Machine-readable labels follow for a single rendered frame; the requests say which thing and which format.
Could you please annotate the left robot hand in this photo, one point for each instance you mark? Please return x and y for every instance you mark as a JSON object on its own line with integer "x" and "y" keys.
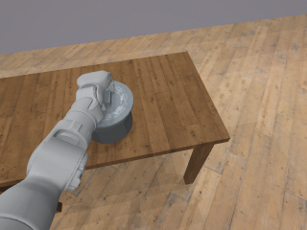
{"x": 104, "y": 78}

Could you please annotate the robot left forearm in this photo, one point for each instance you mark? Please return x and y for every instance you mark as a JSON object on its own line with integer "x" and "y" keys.
{"x": 80, "y": 121}

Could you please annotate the lid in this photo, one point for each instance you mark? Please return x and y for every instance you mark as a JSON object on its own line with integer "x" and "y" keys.
{"x": 120, "y": 108}

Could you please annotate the pot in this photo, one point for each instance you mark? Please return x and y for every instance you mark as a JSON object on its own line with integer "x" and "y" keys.
{"x": 112, "y": 134}

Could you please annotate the knob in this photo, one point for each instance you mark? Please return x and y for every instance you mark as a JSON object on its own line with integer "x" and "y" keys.
{"x": 108, "y": 98}

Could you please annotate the table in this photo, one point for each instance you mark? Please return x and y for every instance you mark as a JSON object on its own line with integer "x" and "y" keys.
{"x": 172, "y": 111}

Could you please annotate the left robot upper arm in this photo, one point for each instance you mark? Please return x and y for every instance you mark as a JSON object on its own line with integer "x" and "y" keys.
{"x": 32, "y": 203}

